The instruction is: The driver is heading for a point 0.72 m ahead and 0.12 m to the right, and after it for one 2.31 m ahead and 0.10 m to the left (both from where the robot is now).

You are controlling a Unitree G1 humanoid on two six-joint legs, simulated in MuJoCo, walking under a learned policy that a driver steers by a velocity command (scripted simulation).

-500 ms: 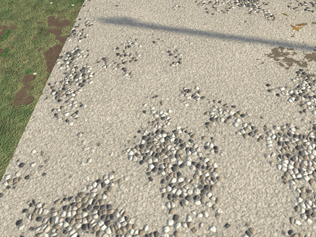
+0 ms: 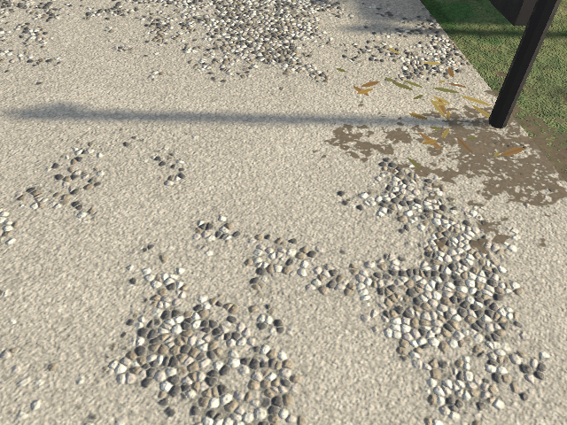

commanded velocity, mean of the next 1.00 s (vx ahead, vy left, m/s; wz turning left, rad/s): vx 0.48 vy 0.00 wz -0.30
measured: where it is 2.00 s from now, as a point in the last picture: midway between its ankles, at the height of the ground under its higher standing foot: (328, 232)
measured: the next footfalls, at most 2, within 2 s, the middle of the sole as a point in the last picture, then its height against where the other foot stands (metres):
right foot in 0.20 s outside the picture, level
left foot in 0.72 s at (289, 400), level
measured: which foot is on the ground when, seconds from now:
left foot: down 0.00-0.22, up 0.24-0.70, down 0.72-1.00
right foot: up 0.00-0.18, down 0.20-0.74, up 0.76-1.00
